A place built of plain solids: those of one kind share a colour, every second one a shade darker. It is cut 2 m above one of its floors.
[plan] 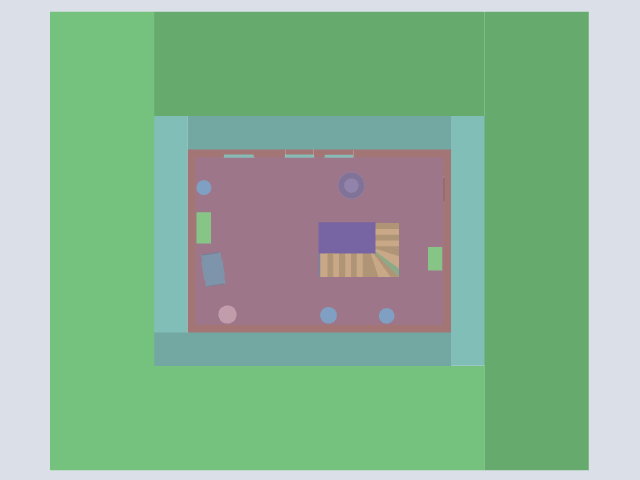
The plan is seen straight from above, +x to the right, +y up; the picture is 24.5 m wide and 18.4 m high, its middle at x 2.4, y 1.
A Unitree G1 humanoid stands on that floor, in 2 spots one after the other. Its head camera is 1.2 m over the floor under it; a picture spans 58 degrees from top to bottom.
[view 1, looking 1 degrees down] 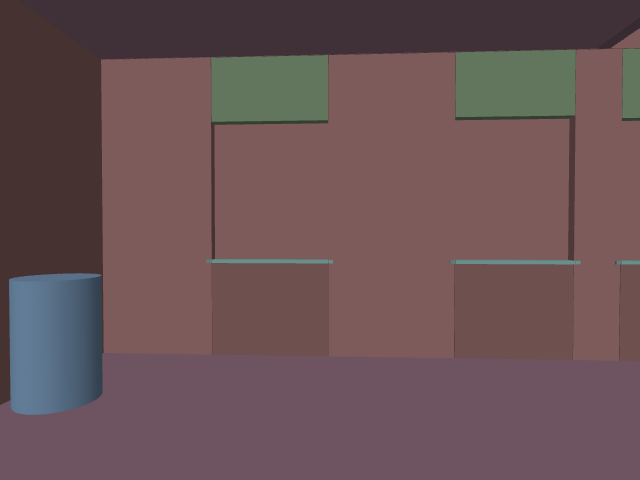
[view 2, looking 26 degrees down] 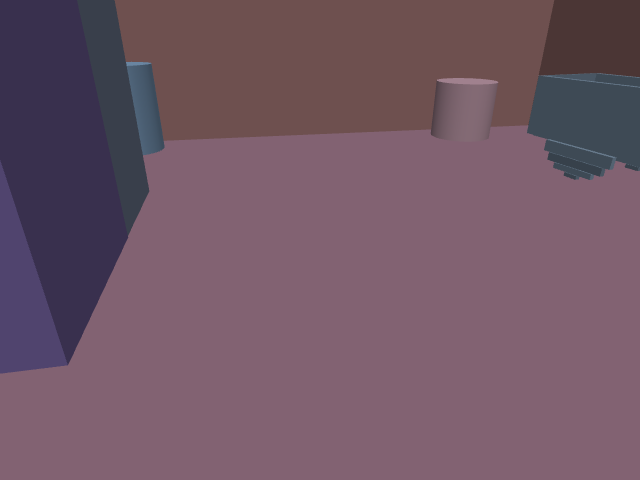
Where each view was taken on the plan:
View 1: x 0.00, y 0.00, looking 93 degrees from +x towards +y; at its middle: wall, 4.28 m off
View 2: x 1.61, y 3.17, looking -101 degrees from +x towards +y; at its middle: floor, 2.74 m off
